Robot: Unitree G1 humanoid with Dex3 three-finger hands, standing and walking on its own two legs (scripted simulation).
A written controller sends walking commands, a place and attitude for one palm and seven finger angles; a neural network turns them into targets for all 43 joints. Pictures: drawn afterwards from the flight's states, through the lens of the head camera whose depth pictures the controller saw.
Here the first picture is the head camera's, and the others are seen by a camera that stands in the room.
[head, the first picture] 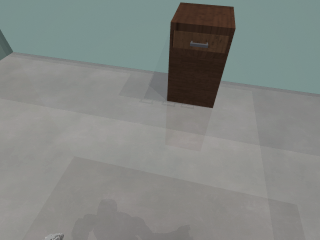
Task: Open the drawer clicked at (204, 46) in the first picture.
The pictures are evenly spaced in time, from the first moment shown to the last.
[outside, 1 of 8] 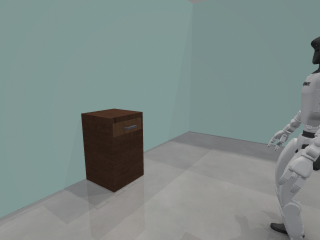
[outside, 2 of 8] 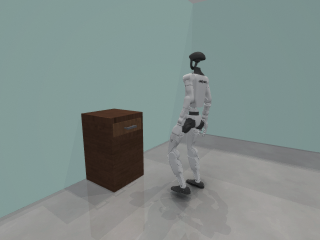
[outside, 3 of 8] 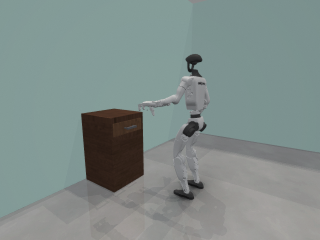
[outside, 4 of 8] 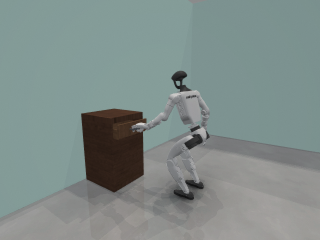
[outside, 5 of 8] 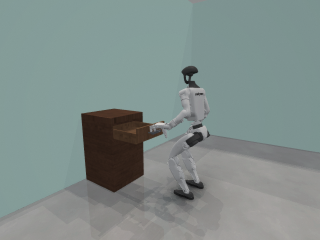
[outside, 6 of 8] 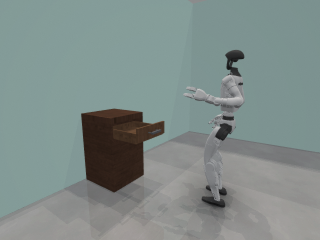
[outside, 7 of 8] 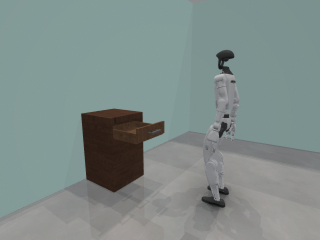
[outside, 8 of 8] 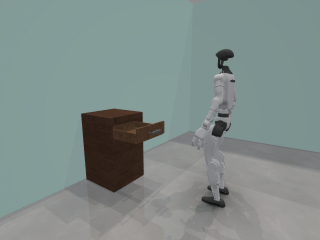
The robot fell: no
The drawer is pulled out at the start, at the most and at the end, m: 0.00 0.30 0.30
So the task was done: yes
